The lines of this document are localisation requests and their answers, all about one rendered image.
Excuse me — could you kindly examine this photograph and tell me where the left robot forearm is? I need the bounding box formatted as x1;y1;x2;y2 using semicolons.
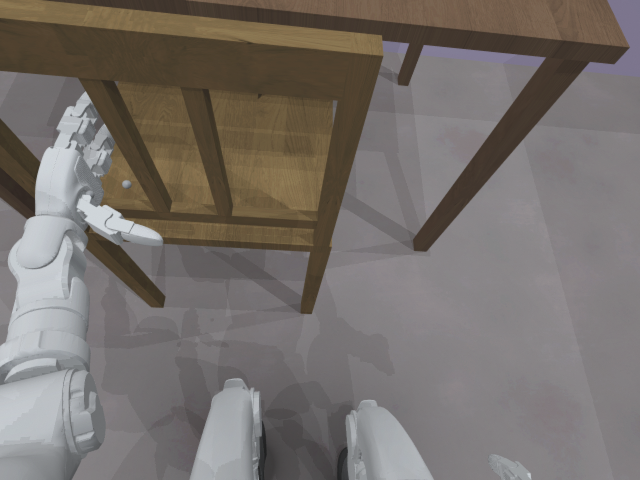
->
0;215;91;385

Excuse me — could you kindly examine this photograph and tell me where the right robot shin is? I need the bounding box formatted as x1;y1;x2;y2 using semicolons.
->
347;400;378;480

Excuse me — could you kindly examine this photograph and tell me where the robot left hand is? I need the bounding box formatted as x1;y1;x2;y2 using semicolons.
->
35;91;163;246

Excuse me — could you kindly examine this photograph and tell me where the chair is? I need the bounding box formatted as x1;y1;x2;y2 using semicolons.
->
0;0;383;314

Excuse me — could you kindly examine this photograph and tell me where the table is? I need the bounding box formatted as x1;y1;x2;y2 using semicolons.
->
0;0;630;252

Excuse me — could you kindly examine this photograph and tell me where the robot right hand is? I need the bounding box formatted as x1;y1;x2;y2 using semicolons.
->
488;454;531;480

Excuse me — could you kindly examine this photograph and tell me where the left robot upper arm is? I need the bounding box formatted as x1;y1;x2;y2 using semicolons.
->
0;368;106;480

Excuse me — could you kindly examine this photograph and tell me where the robot left thigh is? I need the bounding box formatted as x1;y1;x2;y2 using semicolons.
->
189;386;262;480

